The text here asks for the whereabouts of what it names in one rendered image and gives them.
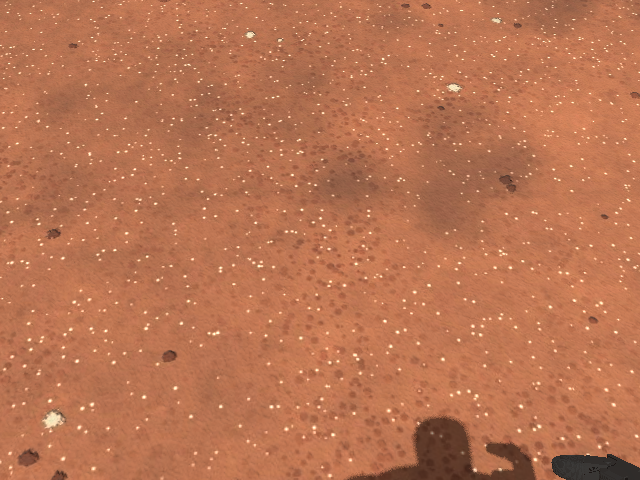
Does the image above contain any right robot hand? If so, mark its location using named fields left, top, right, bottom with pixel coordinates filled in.
left=551, top=454, right=640, bottom=480

